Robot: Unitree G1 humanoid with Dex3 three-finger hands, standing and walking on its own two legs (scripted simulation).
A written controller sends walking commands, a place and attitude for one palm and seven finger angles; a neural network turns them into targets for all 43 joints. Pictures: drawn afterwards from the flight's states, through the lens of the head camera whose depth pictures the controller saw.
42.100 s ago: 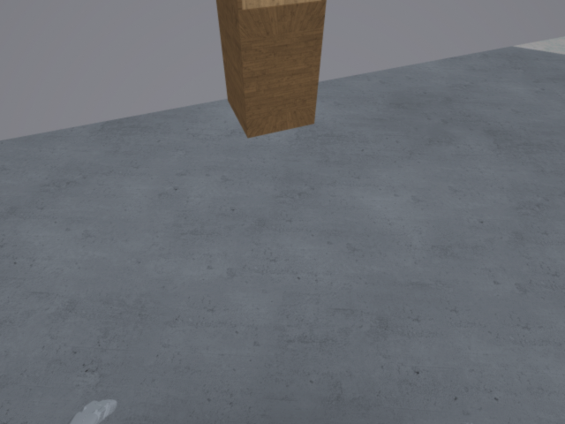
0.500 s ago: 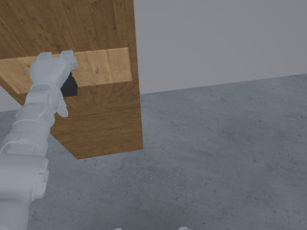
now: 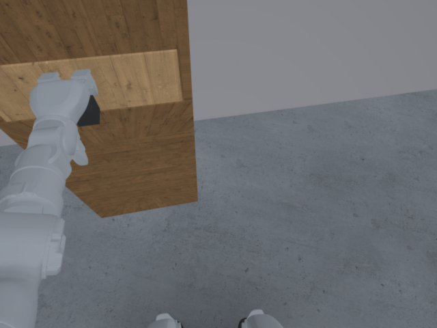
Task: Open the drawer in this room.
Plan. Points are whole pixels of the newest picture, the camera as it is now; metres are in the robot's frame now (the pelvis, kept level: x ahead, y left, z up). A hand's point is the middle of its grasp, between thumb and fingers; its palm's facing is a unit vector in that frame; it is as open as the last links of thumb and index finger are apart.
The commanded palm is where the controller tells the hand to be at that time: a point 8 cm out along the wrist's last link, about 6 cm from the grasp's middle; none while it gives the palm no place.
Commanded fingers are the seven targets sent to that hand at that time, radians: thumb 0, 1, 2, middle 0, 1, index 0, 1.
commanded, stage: lower the fingers behind the handle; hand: left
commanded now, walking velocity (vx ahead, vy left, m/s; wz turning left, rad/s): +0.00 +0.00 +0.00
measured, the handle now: (85, 103) +0.55 +0.23 +0.03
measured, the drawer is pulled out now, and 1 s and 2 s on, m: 0.00 0.00 0.02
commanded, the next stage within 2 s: close the thumb around the handle in 0.76 s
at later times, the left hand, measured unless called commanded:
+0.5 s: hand (81, 127) +0.50 +0.24 +0.02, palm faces -0.05 -0.02 -1.00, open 13.9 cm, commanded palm +0.49 +0.23 +0.07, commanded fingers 0.00 -0.50 0.30 -0.30 -1.20 -0.30 -1.20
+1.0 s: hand (81, 127) +0.50 +0.23 +0.02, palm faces -0.08 -0.01 -1.00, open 13.4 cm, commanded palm +0.49 +0.23 +0.07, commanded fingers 0.00 -0.05 0.49 -0.33 -1.25 -0.33 -1.25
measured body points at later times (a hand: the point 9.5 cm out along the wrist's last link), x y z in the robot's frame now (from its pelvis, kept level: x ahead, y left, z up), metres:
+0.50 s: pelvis +0.00 +0.00 -0.01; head +0.11 +0.00 +0.43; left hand +0.50 +0.23 +0.07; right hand -0.02 -0.27 -0.13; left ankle -0.01 +0.12 -0.70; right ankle -0.02 -0.14 -0.70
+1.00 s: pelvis -0.01 -0.01 -0.01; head +0.11 +0.00 +0.43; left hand +0.50 +0.23 +0.07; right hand -0.02 -0.28 -0.13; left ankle -0.01 +0.12 -0.70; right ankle -0.02 -0.14 -0.70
